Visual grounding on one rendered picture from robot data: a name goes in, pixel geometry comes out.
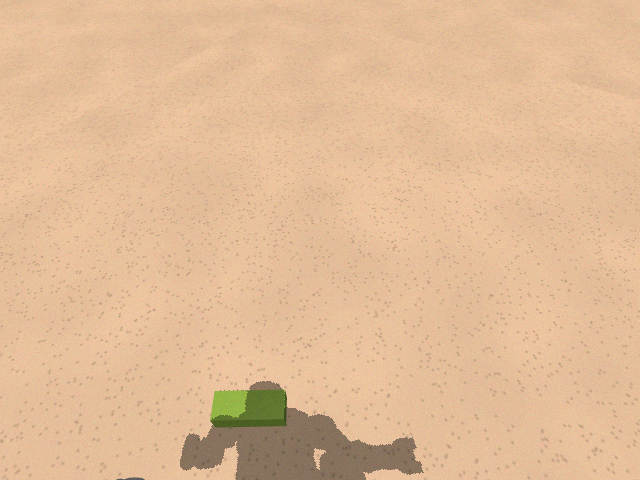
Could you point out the carton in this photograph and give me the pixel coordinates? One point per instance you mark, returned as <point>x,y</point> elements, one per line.
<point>249,408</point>

